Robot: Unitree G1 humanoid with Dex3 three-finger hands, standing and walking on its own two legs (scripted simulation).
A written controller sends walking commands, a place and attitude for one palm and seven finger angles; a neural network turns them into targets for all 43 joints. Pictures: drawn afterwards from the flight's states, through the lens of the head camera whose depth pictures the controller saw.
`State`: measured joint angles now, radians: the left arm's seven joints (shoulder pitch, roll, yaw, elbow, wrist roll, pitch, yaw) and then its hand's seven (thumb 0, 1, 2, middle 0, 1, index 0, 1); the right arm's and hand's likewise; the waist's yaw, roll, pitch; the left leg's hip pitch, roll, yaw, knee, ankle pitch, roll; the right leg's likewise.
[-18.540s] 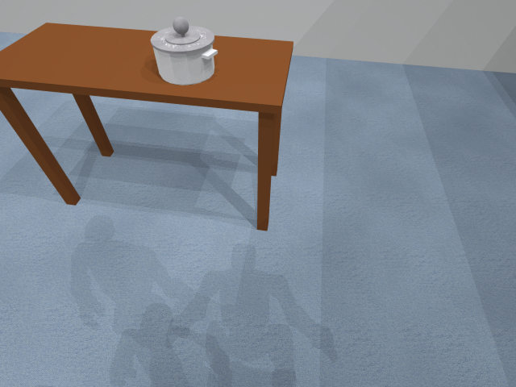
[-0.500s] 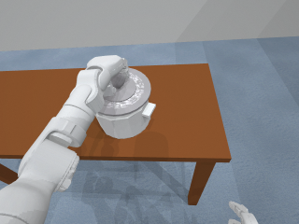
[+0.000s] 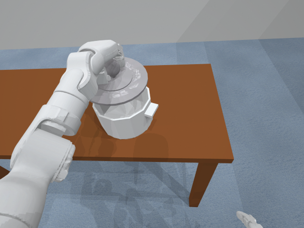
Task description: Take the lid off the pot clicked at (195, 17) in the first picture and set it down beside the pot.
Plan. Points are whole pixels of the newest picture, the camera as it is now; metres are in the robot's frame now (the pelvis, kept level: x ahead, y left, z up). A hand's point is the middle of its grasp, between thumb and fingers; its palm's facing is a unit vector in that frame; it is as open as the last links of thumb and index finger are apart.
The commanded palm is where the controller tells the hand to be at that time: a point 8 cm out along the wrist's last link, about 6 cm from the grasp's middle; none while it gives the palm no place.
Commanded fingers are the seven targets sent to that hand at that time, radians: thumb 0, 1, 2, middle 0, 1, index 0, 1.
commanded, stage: lift the lid straight up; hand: left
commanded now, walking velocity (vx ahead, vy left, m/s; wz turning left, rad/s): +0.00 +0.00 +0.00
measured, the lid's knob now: (111, 67) +0.50 +0.10 +0.17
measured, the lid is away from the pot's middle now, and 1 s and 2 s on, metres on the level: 0.01 0.02 0.12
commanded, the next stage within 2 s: move the lid sideways beside the pot in 1.02 s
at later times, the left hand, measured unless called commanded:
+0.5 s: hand (102, 56) +0.47 +0.11 +0.22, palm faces -0.25 -0.02 -0.97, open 8.1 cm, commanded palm +0.46 +0.11 +0.30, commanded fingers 0.00 0.61 1.08 -1.08 -1.13 -0.73 -1.00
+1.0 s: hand (96, 45) +0.48 +0.11 +0.25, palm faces -0.22 -0.03 -0.97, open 8.1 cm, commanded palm +0.46 +0.12 +0.32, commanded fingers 0.00 0.61 1.08 -1.08 -1.13 -0.73 -1.00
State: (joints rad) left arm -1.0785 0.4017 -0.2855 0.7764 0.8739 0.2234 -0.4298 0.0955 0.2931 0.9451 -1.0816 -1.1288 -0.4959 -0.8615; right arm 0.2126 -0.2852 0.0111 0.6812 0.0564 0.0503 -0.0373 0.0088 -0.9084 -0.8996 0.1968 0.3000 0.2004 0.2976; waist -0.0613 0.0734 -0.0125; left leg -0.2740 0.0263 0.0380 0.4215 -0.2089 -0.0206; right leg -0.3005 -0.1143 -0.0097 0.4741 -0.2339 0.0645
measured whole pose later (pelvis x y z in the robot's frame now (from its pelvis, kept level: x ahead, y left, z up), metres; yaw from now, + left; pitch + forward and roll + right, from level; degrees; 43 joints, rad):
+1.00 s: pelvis +0.00 +0.00 +0.00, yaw +0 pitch +4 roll +1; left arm -1.29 0.42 -0.29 0.84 0.90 0.28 -0.54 0.09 0.29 0.95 -1.08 -1.13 -0.50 -0.86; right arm 0.20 -0.29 0.02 0.67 0.06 0.03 -0.03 0.01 -0.91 -0.90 0.20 0.30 0.20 0.30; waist -0.05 0.07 -0.03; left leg -0.28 0.02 0.03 0.40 -0.20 -0.02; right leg -0.30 -0.12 -0.01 0.46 -0.23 0.07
